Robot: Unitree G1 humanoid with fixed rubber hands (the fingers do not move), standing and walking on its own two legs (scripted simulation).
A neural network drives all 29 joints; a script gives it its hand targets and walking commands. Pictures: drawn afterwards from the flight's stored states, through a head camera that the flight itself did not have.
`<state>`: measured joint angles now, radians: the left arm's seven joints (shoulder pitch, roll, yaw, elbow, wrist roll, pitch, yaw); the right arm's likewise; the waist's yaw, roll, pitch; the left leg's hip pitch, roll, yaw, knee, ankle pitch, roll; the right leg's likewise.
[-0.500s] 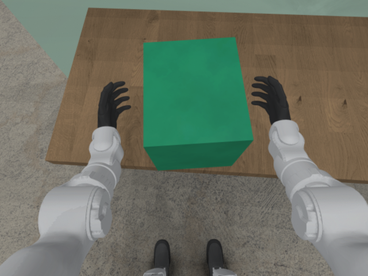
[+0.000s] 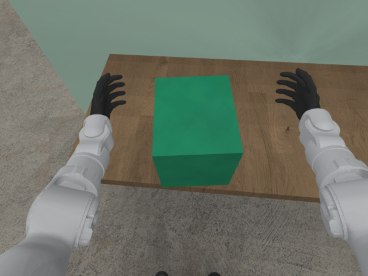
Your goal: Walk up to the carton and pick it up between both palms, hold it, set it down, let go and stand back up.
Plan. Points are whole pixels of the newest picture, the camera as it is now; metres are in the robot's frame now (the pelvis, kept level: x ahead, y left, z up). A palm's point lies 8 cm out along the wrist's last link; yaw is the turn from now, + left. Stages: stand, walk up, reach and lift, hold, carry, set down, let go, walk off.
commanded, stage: set down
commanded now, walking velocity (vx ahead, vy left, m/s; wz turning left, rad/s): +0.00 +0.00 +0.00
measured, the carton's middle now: (193, 133) +0.49 +0.02 -0.07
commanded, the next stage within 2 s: none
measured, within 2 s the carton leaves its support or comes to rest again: neither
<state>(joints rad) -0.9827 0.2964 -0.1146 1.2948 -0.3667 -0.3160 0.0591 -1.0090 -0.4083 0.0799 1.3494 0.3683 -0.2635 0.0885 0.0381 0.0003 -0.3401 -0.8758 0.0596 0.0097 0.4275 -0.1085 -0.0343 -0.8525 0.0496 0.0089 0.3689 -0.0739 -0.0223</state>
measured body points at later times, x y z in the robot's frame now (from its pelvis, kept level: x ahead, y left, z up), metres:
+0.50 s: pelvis +0.00 -0.01 +0.02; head +0.09 +0.01 +0.46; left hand +0.41 +0.22 +0.02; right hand +0.42 -0.20 +0.03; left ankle +0.02 +0.14 -0.72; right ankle +0.02 -0.10 -0.72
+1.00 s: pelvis +0.02 +0.01 +0.02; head +0.10 +0.02 +0.46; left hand +0.30 +0.21 -0.04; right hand +0.31 -0.22 -0.02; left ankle +0.02 +0.14 -0.72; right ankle +0.02 -0.10 -0.72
